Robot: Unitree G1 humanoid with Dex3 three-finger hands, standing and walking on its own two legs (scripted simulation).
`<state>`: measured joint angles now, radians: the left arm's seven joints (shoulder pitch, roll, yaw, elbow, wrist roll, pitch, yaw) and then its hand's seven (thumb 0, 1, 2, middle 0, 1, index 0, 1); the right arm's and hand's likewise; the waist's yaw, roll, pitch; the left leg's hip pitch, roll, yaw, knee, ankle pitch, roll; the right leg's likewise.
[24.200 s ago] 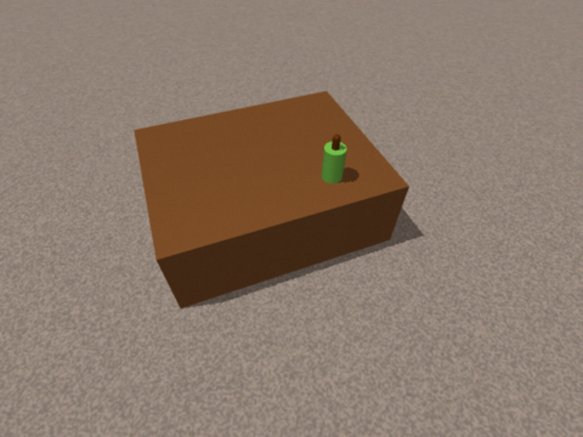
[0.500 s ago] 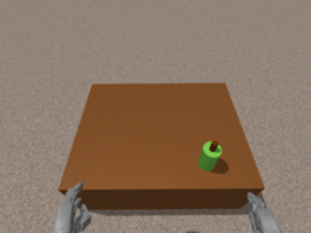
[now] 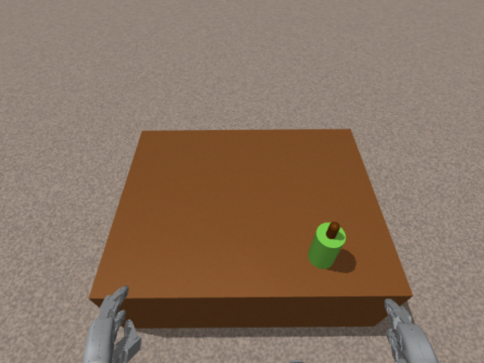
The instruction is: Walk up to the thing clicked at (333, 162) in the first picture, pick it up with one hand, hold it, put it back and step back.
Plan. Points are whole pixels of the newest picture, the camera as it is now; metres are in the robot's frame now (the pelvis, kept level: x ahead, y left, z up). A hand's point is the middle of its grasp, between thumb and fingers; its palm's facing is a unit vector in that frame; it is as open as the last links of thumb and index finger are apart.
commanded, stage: home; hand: right
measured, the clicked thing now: (327, 241) +0.49 -0.22 -0.29
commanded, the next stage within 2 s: stand in 1.38 s
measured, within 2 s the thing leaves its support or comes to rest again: neither
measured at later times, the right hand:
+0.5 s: hand (371, 356) +0.16 -0.18 -0.04, palm faces +0.05 +0.98 -0.21, open 17.5 cm
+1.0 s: hand out of the picture +0.11 -0.24 -0.10, palm faces +0.00 +0.94 -0.34, open 17.4 cm
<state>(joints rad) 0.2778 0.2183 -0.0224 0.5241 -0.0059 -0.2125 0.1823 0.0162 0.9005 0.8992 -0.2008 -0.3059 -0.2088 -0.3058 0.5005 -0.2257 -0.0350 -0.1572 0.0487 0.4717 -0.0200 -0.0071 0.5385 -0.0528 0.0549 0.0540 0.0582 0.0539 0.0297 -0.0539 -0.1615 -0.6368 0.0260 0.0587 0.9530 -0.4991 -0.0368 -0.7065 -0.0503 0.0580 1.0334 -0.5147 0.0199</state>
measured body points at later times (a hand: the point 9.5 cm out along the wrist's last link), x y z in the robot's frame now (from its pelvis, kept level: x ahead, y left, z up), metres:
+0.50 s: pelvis +0.00 +0.00 +0.00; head +0.02 +0.00 +0.45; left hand +0.16 +0.25 -0.06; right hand +0.15 -0.23 -0.03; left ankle -0.02 +0.15 -0.68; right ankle +0.00 -0.13 -0.68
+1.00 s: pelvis -0.01 -0.01 +0.03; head +0.01 -0.02 +0.48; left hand +0.10 +0.28 -0.07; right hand +0.11 -0.29 -0.08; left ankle -0.02 +0.14 -0.68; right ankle +0.00 -0.13 -0.68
